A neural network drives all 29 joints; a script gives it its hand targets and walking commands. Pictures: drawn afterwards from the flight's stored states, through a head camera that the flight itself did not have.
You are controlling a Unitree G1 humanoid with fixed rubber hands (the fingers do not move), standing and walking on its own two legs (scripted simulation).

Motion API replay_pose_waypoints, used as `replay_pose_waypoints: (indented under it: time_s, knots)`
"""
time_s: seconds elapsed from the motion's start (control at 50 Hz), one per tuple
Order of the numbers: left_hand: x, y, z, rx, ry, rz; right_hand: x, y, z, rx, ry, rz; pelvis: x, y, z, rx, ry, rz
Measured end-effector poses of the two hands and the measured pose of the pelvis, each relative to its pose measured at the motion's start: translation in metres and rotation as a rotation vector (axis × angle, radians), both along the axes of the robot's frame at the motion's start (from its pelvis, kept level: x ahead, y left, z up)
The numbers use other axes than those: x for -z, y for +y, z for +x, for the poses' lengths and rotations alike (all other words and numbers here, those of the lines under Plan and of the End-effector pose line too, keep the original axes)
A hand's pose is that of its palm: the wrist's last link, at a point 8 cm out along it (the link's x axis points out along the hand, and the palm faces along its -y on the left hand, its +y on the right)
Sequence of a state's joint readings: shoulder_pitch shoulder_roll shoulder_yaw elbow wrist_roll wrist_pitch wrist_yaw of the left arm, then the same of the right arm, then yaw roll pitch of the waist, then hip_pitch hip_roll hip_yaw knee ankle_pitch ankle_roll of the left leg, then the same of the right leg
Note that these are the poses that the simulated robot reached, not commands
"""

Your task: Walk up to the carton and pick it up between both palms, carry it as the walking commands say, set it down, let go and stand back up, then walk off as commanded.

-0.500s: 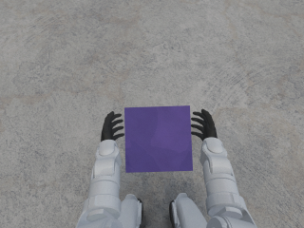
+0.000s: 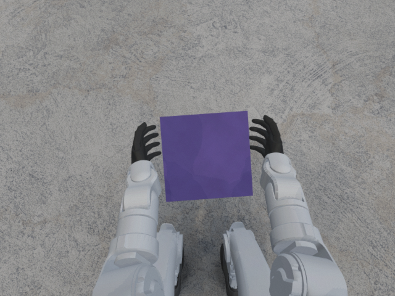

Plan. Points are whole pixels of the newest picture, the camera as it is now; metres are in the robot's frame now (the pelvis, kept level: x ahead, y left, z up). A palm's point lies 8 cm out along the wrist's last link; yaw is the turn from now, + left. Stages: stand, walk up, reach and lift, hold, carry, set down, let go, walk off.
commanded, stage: set down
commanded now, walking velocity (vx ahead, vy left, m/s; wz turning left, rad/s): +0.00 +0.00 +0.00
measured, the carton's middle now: (205, 154) +0.43 -0.02 -0.16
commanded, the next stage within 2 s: none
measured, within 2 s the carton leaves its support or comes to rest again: neither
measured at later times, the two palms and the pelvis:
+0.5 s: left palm (151, 162) +0.41 +0.12 -0.15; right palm (261, 155) +0.42 -0.16 -0.15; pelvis -0.02 +0.00 -0.07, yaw +0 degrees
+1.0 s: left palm (158, 163) +0.43 +0.11 -0.23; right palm (253, 156) +0.44 -0.16 -0.24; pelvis -0.03 -0.01 -0.14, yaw +0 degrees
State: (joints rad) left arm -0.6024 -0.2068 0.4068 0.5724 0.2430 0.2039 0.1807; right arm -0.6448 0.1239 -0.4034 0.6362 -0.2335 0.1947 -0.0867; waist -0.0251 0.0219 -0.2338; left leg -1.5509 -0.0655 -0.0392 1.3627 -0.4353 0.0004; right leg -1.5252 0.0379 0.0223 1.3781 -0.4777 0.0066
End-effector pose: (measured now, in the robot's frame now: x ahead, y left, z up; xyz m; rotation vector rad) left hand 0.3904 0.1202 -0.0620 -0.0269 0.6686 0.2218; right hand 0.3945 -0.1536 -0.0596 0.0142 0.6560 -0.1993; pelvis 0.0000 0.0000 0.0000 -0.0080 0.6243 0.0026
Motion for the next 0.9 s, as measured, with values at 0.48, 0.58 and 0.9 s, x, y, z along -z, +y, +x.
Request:
replay_pose_waypoints:
  time_s: [0.48, 0.58, 0.9]
  knots:
    - [0.083, -0.004, 0.020, -0.016, -0.001, 0.007, 0.086, -0.004, 0.023, -0.025, 0.015, -0.020, 0.072, 0.000, -0.017, 0.008, 0.080, 0.002]
    - [0.101, -0.006, 0.025, -0.017, -0.001, 0.008, 0.104, -0.005, 0.028, -0.031, 0.017, -0.022, 0.086, -0.003, -0.022, 0.010, 0.093, 0.005]
    - [0.155, -0.008, 0.040, -0.017, 0.001, 0.014, 0.162, -0.008, 0.046, -0.053, 0.029, -0.023, 0.129, -0.011, -0.032, 0.015, 0.130, 0.015]
